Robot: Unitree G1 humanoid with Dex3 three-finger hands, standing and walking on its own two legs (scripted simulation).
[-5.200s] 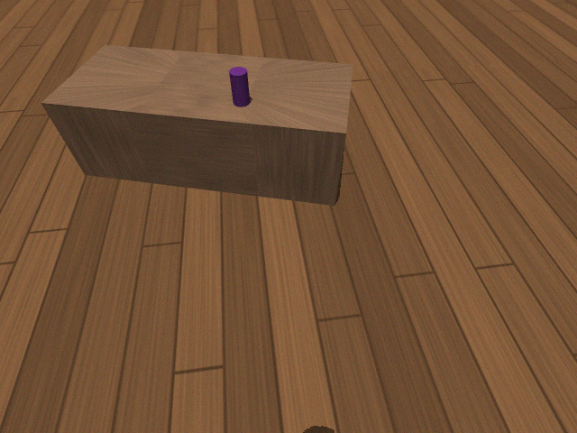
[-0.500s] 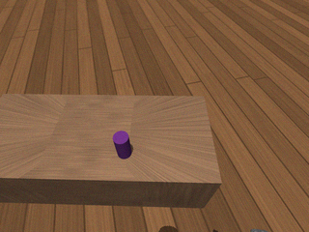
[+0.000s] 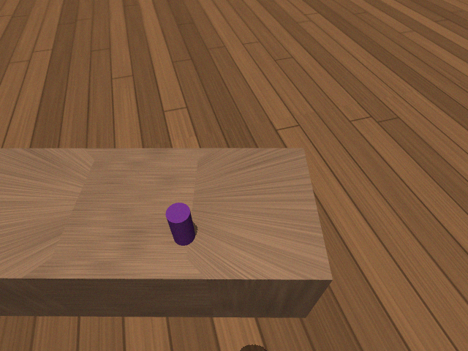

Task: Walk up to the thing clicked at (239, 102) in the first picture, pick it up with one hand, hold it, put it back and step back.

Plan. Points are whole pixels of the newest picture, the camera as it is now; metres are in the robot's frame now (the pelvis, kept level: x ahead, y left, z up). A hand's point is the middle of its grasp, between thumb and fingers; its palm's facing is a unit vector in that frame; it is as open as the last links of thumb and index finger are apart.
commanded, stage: stand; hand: left
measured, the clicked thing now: (181, 224) +0.51 +0.17 -0.29
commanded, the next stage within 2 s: none
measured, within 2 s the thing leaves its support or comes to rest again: neither
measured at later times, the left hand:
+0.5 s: hand out of the picture +0.09 +0.25 -0.15, palm faces +0.01 -0.94 -0.34, open 7.4 cm
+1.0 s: hand out of the picture +0.08 +0.25 -0.15, palm faces +0.02 -0.94 -0.35, open 7.4 cm
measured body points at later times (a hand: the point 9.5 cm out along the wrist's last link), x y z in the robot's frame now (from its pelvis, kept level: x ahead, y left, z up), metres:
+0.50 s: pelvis +0.01 +0.00 +0.00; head +0.02 -0.01 +0.45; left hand +0.09 +0.30 -0.13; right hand +0.10 -0.30 -0.14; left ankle -0.02 +0.13 -0.75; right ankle +0.04 -0.11 -0.75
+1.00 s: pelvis +0.01 +0.00 +0.00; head +0.02 -0.01 +0.45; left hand +0.08 +0.30 -0.13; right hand +0.09 -0.30 -0.14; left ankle -0.02 +0.13 -0.75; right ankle +0.04 -0.11 -0.75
